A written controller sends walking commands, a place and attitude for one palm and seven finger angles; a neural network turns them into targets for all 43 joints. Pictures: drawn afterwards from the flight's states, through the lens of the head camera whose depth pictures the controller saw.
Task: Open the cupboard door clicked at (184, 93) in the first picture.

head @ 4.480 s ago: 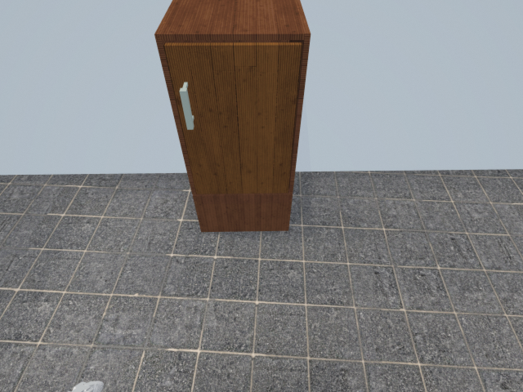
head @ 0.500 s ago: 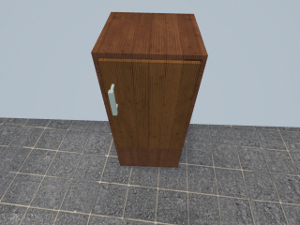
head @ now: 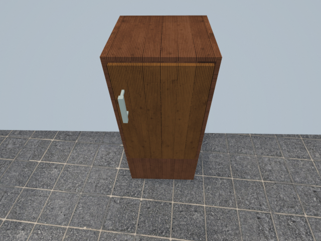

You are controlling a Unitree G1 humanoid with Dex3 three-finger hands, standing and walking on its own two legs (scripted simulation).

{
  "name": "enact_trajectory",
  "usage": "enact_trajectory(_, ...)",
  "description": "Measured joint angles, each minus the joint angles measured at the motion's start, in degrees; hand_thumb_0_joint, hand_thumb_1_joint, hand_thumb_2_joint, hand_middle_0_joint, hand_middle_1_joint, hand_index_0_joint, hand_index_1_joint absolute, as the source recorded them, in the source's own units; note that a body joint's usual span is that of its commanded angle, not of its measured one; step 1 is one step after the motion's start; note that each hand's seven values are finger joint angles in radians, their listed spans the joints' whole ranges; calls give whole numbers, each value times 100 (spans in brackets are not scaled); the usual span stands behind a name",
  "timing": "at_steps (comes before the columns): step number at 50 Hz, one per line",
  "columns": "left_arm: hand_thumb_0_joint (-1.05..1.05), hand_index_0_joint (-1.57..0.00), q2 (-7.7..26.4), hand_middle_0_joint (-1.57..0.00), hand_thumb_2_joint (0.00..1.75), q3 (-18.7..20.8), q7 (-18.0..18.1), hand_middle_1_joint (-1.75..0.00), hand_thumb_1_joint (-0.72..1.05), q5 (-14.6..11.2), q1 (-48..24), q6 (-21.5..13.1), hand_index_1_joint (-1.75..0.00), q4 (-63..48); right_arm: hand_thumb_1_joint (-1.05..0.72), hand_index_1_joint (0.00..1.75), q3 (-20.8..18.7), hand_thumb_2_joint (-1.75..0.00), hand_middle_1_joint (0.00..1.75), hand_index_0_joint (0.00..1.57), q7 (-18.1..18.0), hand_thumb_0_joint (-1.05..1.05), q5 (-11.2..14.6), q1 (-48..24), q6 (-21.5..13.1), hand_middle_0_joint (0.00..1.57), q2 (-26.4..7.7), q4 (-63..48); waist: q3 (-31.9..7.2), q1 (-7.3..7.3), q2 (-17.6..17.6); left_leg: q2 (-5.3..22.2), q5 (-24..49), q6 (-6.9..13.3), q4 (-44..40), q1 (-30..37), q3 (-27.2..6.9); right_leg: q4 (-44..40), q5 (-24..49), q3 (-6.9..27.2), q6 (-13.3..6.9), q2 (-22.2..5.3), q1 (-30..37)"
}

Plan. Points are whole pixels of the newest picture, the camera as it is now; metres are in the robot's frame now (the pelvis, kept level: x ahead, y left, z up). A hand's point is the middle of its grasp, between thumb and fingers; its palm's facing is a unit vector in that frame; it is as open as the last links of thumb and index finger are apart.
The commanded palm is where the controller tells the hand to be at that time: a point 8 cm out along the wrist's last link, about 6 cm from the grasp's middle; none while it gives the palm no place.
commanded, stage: look again from close up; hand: left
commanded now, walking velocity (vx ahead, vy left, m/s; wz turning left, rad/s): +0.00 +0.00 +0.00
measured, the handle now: (124, 106) +0.61 +0.18 -0.05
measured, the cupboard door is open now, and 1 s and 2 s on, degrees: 0 0 0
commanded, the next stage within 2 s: shuffle to correct the standing spot in 0.26 s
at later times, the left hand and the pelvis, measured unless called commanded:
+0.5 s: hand out of the picture +0.03 +0.15 -0.17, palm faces +0.00 -0.98 -0.19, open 7.4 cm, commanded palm none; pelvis +0.02 -0.02 +0.00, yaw -1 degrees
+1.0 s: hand out of the picture +0.08 +0.16 -0.17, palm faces +0.01 -0.97 -0.24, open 7.3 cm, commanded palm none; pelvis +0.06 -0.02 +0.00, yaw -2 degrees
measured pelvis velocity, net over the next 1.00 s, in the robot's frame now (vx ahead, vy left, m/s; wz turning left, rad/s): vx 0.06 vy -0.02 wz -0.03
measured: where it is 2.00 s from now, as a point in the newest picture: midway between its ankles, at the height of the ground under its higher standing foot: outside the picture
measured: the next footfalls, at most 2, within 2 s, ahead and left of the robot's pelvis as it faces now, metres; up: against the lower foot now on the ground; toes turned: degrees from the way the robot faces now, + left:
none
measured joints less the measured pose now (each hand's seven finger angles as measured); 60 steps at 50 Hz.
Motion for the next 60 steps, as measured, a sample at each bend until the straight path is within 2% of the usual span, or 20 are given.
enact_trajectory(9, 0, -20, 47, -20, 89, 9, -14, -30, 91, -12, -42, -19, -29, -8, -92, 30, 12, -90, 30, 19, -9, 1, 25, -192, -51, 20, -122, 78, 31, 50, -16, -6, 99, -34, -283, 189, 57, -128, 35, 61, -3, 5, 93)
enact_trajectory(20, 0, -20, 62, -20, 89, 23, -32, -30, 91, -13, -248, -26, -30, -16, -91, 30, 26, -90, 30, 19, -29, 0, 29, -350, -77, 20, -98, 238, 111, 53, -121, 79, 102, -124, -381, 272, 34, -232, 36, 36, -81, 94, 176)
enact_trajectory(33, 0, -20, 50, -20, 89, 176, -130, -30, 91, 32, 83, -39, -30, -39, -91, 30, -12, -90, 30, 19, 9, 0, -20, -9, -67, 20, 40, 268, 40, 49, -177, 211, -603, -190, 385, 156, -21, 368, -596, -14, -170, 200, 139)
enact_trajectory(41, 0, -20, -6, -20, 89, 184, 26, -30, 91, -31, -49, 15, -30, 25, -91, 30, 2, -90, 30, 19, -158, 0, 54, -156, -98, 20, 179, 327, 223, 72, -259, 162, -591, -188, 243, 366, 39, 318, -655, 35, -122, 152, 297)
enact_trajectory(46, 1, -20, 30, -20, 89, 213, 99, -30, 92, -20, -244, 43, -30, -193, -92, 30, -113, -90, 30, 20, -208, 1, 58, -331, 2, 20, 86, 222, 271, 74, -224, 142, -325, -187, 60, 372, 96, 277, -405, 52, -123, 124, 221)
enact_trajectory(51, 1, -20, 182, -20, 89, 247, 101, -30, 92, -14, -419, 65, -30, -386, -92, 30, -173, -90, 30, 20, -191, 1, 40, -499, 6, 20, -4, 69, 238, 50, -228, 141, -441, -195, -90, 315, 138, 196, -534, 81, -128, 130, 119)
enact_trajectory(54, 1, -20, 321, -20, 89, 183, 47, -30, 92, 20, -490, 101, -30, -663, -92, 30, -190, -90, 30, 20, -99, 1, 3, -515, 17, 20, -98, -234, 291, -19, -204, 147, -365, -215, 41, 205, 70, 253, -484, 11, -135, 124, 74)
enact_trajectory(60, 1, -20, 505, -20, 89, 223, 31, -30, 91, 15, -495, 71, -30, -1121, -91, 30, -307, -90, 30, 20, -82, 0, -18, -564, 116, 20, -405, -722, 81, -66, -77, 209, -467, -194, 442, 5, -77, 408, -458, -107, -185, 180, 16)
